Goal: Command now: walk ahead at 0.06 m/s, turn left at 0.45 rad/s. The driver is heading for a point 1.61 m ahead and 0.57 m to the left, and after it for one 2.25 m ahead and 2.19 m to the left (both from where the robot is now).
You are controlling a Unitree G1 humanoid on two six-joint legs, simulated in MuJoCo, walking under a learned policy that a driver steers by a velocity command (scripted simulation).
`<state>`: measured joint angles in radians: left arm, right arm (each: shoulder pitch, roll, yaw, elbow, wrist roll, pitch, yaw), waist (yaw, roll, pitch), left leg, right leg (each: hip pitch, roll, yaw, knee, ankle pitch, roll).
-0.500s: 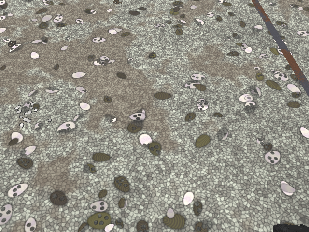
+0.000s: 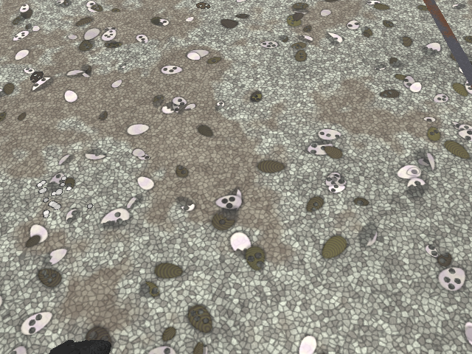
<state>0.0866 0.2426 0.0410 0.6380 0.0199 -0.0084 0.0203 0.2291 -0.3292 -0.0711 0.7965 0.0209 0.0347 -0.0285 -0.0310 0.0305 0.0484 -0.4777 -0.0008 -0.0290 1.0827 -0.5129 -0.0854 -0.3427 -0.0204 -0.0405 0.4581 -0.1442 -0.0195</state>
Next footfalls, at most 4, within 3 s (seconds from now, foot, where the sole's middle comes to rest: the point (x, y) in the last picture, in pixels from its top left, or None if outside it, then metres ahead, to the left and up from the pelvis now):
0.22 left None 0.05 0.14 -0.77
0.72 right None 0.12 -0.06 -0.77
1.12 left None -0.03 0.16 -0.77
1.72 right None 0.18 0.01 -0.77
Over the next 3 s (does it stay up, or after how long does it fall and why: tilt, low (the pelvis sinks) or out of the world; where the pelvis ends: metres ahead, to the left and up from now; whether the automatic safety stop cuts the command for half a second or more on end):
stays up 0.69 0.37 0.01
